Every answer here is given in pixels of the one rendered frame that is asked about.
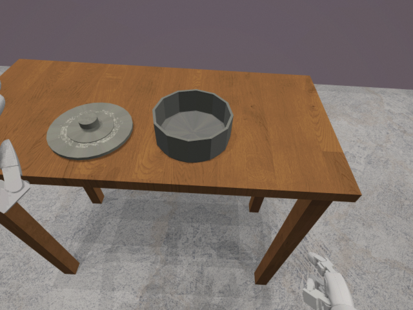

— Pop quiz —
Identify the left robot hand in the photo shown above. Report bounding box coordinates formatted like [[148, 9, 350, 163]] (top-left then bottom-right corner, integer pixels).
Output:
[[0, 81, 30, 214]]

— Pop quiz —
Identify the pot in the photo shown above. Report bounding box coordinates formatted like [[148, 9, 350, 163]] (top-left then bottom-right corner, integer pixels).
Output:
[[152, 89, 234, 163]]

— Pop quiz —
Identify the right robot hand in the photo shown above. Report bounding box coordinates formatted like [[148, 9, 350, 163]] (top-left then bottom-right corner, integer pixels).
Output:
[[303, 252, 354, 310]]

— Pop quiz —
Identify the table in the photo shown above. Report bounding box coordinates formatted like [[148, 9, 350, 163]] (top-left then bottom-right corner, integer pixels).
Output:
[[0, 59, 362, 285]]

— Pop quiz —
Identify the knob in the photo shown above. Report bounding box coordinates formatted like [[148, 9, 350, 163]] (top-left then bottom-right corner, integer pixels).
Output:
[[78, 113, 99, 130]]

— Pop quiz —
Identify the lid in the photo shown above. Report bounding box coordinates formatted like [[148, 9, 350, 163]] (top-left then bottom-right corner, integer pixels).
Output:
[[46, 103, 133, 160]]

